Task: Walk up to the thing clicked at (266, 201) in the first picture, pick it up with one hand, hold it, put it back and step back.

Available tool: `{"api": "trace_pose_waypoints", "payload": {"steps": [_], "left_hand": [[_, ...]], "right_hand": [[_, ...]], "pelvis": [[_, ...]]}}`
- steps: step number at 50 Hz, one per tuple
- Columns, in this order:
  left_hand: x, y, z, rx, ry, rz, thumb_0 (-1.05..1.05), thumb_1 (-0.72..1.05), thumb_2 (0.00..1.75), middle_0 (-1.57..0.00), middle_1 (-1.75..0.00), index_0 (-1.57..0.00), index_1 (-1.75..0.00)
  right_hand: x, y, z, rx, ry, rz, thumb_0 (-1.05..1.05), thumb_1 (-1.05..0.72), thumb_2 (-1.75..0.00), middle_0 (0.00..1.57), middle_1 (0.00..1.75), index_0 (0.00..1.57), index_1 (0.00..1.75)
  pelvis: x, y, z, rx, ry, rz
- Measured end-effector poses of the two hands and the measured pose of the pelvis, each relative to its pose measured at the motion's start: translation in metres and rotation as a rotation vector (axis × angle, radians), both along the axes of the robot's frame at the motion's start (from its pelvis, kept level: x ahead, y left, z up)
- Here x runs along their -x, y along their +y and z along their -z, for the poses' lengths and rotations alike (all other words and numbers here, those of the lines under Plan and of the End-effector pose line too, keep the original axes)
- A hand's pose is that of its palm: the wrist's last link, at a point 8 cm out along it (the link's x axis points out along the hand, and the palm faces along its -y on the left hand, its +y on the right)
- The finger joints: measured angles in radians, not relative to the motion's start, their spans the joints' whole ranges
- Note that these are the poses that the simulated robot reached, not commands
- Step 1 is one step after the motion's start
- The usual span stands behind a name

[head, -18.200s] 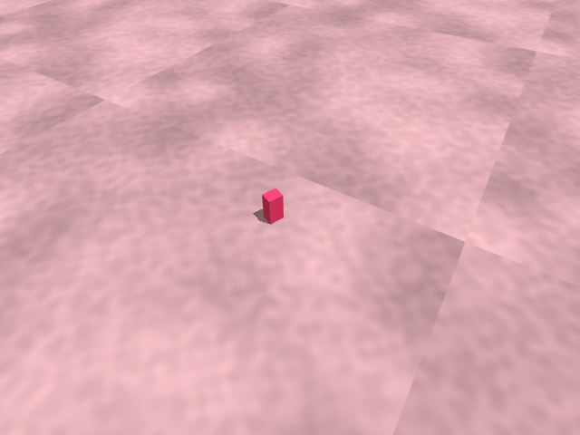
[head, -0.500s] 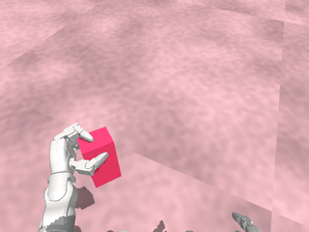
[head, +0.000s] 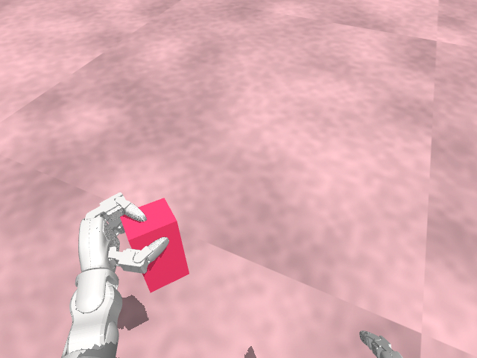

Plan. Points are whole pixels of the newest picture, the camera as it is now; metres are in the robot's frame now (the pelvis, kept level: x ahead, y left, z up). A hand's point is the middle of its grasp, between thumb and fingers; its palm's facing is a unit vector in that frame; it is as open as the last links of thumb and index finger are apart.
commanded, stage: hold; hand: left
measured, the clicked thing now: (157, 246) +0.34 +0.15 +0.00
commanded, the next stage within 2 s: none
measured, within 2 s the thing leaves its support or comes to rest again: neither
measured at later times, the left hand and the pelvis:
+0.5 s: hand (134, 234) +0.32 +0.17 +0.07, palm faces +0.16 -0.99 +0.00, open 7.6 cm; pelvis -0.01 +0.00 +0.01, yaw +0 degrees
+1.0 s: hand (133, 236) +0.32 +0.17 +0.06, palm faces +0.17 -0.99 +0.00, open 7.6 cm; pelvis +0.00 +0.00 +0.01, yaw +0 degrees
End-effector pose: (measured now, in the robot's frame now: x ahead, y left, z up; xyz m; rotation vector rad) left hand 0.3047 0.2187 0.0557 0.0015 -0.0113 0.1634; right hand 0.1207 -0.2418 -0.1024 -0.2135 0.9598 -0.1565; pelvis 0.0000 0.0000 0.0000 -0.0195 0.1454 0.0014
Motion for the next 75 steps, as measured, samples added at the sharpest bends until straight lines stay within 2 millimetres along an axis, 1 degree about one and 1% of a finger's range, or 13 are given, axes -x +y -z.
{"api": "trace_pose_waypoints", "payload": {"steps": [7, 13, 20, 30, 42, 51, 58, 62, 70, 75], "left_hand": [[0.004, -0.001, -0.003, 0.001, 0.003, 0.001, 0.02, -0.35, 1.02, -0.72, -1.09, -1.09, -1.28], [0.006, 0.0, -0.009, 0.0, -0.009, -0.003, 0.02, -0.35, 1.02, -0.72, -1.1, -1.09, -1.28], [0.008, -0.001, -0.007, 0.002, 0.006, 0.007, 0.02, -0.35, 1.02, -0.72, -1.1, -1.09, -1.28], [0.011, 0.002, -0.013, -0.003, -0.016, -0.004, 0.02, -0.35, 1.02, -0.72, -1.1, -1.09, -1.28], [0.008, -0.003, -0.011, 0.009, -0.007, 0.004, 0.02, -0.35, 1.02, -0.72, -1.1, -1.09, -1.28], [0.012, 0.003, -0.008, 0.004, -0.005, -0.01, 0.02, -0.34, 1.02, -0.72, -1.1, -1.09, -1.28], [0.008, 0.003, -0.011, -0.003, -0.018, 0.006, 0.02, -0.34, 1.01, -0.72, -1.1, -1.09, -1.28], [0.007, 0.002, -0.009, 0.007, -0.005, 0.006, 0.02, -0.34, 1.01, -0.72, -1.1, -1.09, -1.28], [0.011, 0.008, -0.013, 0.003, -0.026, -0.012, 0.02, -0.34, 1.01, -0.72, -1.1, -1.09, -1.28], [0.015, 0.008, -0.009, -0.004, -0.006, 0.002, 0.02, -0.35, 1.01, -0.72, -1.1, -1.09, -1.28]], "right_hand": [[-0.001, -0.001, -0.004, -0.001, -0.013, -0.004, 0.01, -0.91, -0.9, 0.2, 0.3, 0.2, 0.3], [-0.001, -0.001, -0.007, -0.002, -0.024, -0.007, 0.01, -0.91, -0.9, 0.2, 0.3, 0.2, 0.3], [0.0, -0.002, -0.01, 0.0, -0.036, -0.006, 0.01, -0.91, -0.9, 0.2, 0.3, 0.2, 0.3], [0.002, -0.001, -0.01, -0.006, -0.03, -0.01, 0.01, -0.91, -0.9, 0.2, 0.3, 0.2, 0.3], [0.004, -0.002, -0.009, -0.01, -0.024, -0.005, 0.01, -0.91, -0.9, 0.2, 0.3, 0.2, 0.3], [0.002, -0.004, -0.01, 0.0, -0.023, -0.006, 0.01, -0.91, -0.9, 0.2, 0.3, 0.2, 0.3], [0.001, -0.003, -0.01, 0.002, -0.022, -0.006, 0.01, -0.91, -0.9, 0.2, 0.3, 0.2, 0.3], [0.002, -0.002, -0.01, 0.0, -0.024, -0.001, 0.01, -0.91, -0.9, 0.2, 0.3, 0.2, 0.3], [0.006, 0.0, -0.011, -0.003, -0.019, -0.001, 0.01, -0.91, -0.9, 0.2, 0.3, 0.2, 0.3], [0.007, 0.002, -0.011, -0.005, -0.023, 0.0, 0.01, -0.91, -0.9, 0.2, 0.3, 0.2, 0.3]], "pelvis": [[0.002, -0.001, -0.002, -0.002, -0.014, 0.0], [0.004, -0.002, -0.005, -0.003, -0.027, -0.002], [0.007, -0.002, -0.006, -0.004, -0.035, -0.001], [0.007, -0.002, -0.008, -0.005, -0.04, -0.001], [0.005, -0.003, -0.009, -0.007, -0.039, -0.001], [0.004, -0.003, -0.008, -0.006, -0.036, -0.002], [0.004, -0.002, -0.008, -0.004, -0.037, -0.003], [0.004, -0.001, -0.008, -0.003, -0.036, -0.001], [0.006, 0.001, -0.008, -0.003, -0.044, 0.0], [0.007, 0.002, -0.008, -0.001, -0.044, -0.001]]}}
